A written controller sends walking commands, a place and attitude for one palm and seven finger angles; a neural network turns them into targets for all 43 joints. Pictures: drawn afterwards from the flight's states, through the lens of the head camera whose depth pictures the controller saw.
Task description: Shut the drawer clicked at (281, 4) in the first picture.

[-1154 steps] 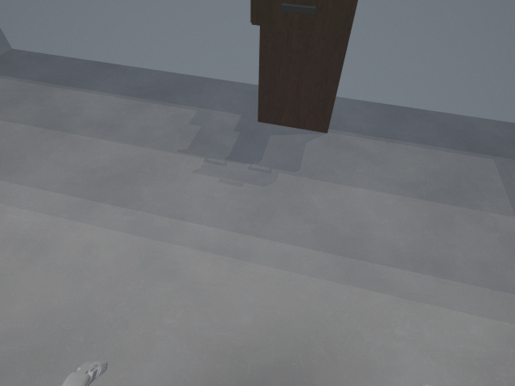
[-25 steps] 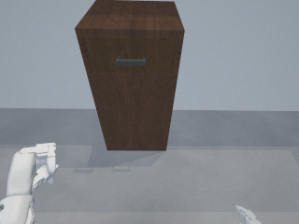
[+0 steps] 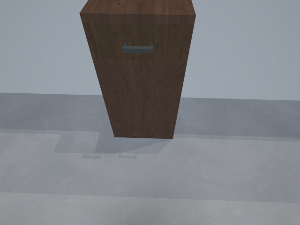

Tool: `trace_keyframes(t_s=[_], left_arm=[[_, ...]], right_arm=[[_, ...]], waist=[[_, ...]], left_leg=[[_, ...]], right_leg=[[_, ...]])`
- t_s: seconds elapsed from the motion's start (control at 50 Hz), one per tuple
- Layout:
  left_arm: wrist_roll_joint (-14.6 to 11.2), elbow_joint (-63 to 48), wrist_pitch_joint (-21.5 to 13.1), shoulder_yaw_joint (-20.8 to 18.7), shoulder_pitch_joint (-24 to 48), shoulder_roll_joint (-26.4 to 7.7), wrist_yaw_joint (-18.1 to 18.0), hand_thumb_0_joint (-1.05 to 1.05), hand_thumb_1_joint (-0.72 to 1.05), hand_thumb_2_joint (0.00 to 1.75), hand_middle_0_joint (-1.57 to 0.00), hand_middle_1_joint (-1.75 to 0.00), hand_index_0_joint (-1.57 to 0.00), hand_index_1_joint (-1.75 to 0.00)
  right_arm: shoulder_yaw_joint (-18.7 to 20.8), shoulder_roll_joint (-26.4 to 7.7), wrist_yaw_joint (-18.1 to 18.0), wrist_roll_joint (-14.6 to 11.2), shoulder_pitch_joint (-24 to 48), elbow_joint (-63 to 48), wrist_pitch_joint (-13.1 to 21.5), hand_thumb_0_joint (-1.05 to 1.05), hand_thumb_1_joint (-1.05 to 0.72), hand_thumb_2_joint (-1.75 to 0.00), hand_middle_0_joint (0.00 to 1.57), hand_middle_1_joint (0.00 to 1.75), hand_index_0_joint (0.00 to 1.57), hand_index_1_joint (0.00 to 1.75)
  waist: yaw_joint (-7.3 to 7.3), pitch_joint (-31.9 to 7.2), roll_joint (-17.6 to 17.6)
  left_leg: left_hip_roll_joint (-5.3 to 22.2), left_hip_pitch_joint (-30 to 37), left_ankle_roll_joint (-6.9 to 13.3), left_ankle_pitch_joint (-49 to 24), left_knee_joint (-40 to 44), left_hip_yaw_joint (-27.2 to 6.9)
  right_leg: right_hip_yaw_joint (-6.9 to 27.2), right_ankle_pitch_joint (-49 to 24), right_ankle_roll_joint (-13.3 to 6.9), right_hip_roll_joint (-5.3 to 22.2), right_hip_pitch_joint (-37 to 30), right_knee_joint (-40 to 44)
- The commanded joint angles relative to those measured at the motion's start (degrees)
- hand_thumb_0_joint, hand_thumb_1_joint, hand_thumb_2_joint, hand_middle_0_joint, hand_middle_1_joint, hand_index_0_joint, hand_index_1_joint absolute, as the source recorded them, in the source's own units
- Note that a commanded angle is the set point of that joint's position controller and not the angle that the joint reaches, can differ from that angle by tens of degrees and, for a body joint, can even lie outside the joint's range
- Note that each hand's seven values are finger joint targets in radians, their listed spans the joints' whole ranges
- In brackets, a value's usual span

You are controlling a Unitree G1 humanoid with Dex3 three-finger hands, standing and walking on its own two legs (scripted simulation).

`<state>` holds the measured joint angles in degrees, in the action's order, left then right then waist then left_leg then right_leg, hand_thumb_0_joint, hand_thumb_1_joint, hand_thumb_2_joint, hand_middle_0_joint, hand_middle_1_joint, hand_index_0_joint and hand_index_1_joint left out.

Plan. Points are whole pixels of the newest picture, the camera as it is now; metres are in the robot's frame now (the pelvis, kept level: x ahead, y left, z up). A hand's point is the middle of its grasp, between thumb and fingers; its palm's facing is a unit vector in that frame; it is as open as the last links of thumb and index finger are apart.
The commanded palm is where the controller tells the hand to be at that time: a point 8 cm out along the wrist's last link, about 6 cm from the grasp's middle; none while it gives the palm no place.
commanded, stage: let the arm hang, fingers relaxed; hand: left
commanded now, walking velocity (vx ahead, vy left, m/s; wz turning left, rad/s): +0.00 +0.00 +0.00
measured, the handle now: (138, 47) +0.80 +0.11 +0.04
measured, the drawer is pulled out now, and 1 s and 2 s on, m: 0.00 0.00 0.00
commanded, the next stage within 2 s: look to check the result in 0.54 s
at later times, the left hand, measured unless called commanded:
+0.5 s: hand out of the picture +0.00 +0.14 -0.18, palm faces +0.01 -0.99 -0.16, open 7.3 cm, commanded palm none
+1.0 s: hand out of the picture +0.01 +0.13 -0.18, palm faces +0.03 -0.99 -0.17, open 7.3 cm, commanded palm none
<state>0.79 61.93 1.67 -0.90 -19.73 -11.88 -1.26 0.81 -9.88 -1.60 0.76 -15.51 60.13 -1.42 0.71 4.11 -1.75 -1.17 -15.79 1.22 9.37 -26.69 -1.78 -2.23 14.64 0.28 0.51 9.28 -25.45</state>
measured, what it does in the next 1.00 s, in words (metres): stands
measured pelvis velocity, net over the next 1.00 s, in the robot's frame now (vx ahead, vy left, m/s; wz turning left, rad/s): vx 0.02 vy -0.03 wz -0.03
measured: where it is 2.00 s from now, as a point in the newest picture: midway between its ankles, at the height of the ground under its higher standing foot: outside the picture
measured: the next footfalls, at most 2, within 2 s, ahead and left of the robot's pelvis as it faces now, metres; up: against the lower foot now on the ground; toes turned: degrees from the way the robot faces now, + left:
none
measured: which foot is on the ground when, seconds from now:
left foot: down 0.00-1.00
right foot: down 0.00-1.00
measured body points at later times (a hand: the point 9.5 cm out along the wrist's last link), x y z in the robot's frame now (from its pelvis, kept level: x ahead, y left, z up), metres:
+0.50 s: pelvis +0.01 -0.02 +0.00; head +0.02 -0.02 +0.45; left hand +0.00 +0.19 -0.16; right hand -0.03 -0.22 -0.16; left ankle +0.06 +0.10 -0.74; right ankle -0.01 -0.13 -0.74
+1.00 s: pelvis +0.02 -0.03 +0.00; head +0.03 -0.03 +0.45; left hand +0.01 +0.18 -0.16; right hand +0.00 -0.23 -0.16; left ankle +0.06 +0.10 -0.74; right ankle -0.01 -0.13 -0.74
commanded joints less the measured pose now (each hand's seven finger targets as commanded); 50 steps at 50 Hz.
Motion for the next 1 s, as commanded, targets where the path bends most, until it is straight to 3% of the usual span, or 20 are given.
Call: trace_keyframes(t_s=[0.0,0.14,0.44,0.72,0.98], left_arm=[[-0.23,-0.24,-1.57,-0.21,-1.19,-4.39,-0.28,0.00,0.90,0.90,-0.24,-0.34,-0.24,-0.34],[-0.27,2.38,-1.73,-0.10,-1.96,-2.84,-0.55,0.00,0.90,0.90,-0.20,-0.30,-0.20,-0.30],[-0.49,3.27,-2.30,-0.46,-1.47,-0.38,-1.14,0.00,0.90,0.90,-0.20,-0.30,-0.20,-0.30],[-0.59,3.42,-2.55,-0.58,-2.06,0.36,-1.40,0.00,0.90,0.90,-0.20,-0.30,-0.20,-0.30],[-0.53,3.72,-2.58,-0.52,-2.10,0.62,-1.34,0.00,0.90,0.90,-0.20,-0.30,-0.20,-0.30]], right_arm=[[1.35,-6.58,-0.39,-0.04,-2.47,-1.19,0.94,0.00,-0.90,-0.90,0.20,0.30,0.20,0.30],[1.15,-4.29,-0.39,0.14,-3.90,1.42,0.77,0.00,-0.90,-0.90,0.20,0.30,0.20,0.30],[0.85,-1.04,-0.89,0.13,-6.19,3.97,1.26,0.00,-0.90,-0.90,0.20,0.30,0.20,0.30],[0.92,-0.63,-1.18,0.03,-6.41,4.57,1.38,0.00,-0.90,-0.90,0.20,0.30,0.20,0.30],[0.91,-1.06,-1.24,0.05,-5.31,4.44,1.34,0.00,-0.90,-0.90,0.20,0.30,0.20,0.30]], waist=[[-0.96,0.32,1.16],[-1.26,1.88,2.32],[-1.13,2.02,1.17],[-1.19,0.42,1.46],[-1.31,1.79,1.43]], left_leg=[[6.27,2.66,1.84,6.93,8.28,-7.20],[5.30,3.05,1.42,7.16,7.73,-5.40],[5.28,2.97,0.83,-0.99,4.93,-3.37],[5.76,5.20,0.70,-5.22,3.45,-2.36],[6.01,5.64,0.61,-4.19,4.12,-2.28]], right_leg=[[4.47,4.94,-3.15,3.45,5.07,6.40],[5.44,7.56,-3.24,3.76,7.19,7.59],[5.62,1.94,-3.37,4.04,5.11,7.33],[5.89,-3.57,-3.22,4.15,3.65,6.96],[6.09,-2.82,-3.08,3.86,4.28,7.64]])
